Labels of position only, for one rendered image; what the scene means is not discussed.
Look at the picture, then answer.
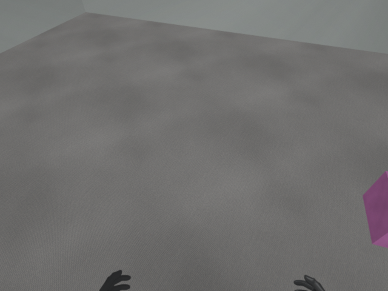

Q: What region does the carton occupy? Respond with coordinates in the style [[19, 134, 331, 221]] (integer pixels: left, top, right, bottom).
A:
[[363, 171, 388, 248]]

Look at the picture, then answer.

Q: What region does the robot left hand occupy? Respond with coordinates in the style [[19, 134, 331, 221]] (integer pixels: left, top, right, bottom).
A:
[[99, 270, 131, 291]]

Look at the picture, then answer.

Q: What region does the robot right hand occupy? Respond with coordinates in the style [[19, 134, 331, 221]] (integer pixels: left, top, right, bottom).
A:
[[294, 275, 325, 291]]

